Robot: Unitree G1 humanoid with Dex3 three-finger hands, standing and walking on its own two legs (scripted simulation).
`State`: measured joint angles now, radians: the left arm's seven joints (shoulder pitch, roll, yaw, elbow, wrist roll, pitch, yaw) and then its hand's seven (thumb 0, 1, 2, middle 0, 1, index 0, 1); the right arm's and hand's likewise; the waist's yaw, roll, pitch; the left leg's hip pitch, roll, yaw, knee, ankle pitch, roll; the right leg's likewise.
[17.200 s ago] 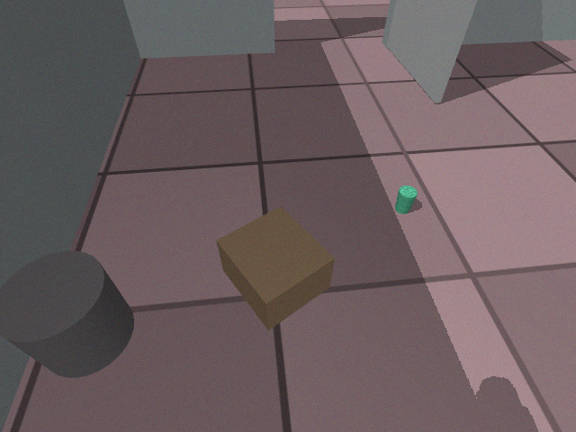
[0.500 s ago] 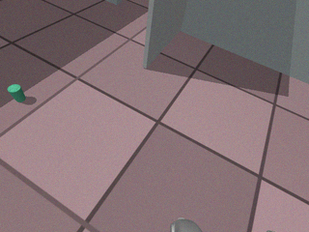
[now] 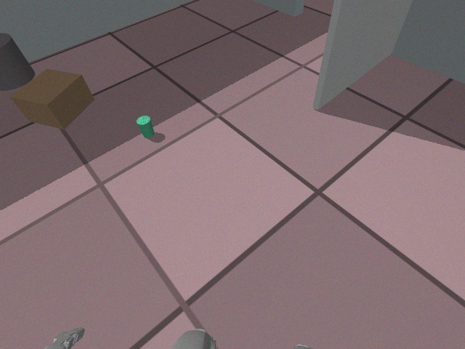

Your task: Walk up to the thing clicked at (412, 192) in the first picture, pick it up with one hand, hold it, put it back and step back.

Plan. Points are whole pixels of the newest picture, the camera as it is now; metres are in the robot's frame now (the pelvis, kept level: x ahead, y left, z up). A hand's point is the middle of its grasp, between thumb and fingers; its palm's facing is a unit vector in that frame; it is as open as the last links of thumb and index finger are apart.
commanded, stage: walk up
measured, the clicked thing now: (146, 127) +1.40 +0.62 -0.70
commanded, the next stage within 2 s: stand in 1.28 s
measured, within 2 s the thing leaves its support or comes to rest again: neither
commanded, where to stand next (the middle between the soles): +0.10 +0.01 m, yaw +14 degrees
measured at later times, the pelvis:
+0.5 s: pelvis +0.01 +0.01 -0.01, yaw +13 degrees
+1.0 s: pelvis +0.02 +0.02 +0.01, yaw +17 degrees
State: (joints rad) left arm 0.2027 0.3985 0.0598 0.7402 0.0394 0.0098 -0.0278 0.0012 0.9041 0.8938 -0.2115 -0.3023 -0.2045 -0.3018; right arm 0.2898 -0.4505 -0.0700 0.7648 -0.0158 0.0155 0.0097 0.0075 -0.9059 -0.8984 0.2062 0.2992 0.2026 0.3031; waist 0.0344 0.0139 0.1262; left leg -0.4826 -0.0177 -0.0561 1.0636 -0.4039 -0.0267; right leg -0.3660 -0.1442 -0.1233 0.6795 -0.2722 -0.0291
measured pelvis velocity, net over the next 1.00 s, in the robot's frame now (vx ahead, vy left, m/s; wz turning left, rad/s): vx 0.02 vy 0.02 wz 0.30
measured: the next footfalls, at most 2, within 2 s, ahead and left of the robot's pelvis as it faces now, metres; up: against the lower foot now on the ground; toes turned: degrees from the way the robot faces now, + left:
left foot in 0.12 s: +0.05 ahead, +0.14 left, +0.00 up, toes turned +13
right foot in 0.44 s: +0.11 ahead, -0.12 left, +0.00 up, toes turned +13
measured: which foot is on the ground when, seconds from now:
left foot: up 0.00-0.10, down 0.12-1.00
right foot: down 0.00-0.16, up 0.18-0.42, down 0.44-1.00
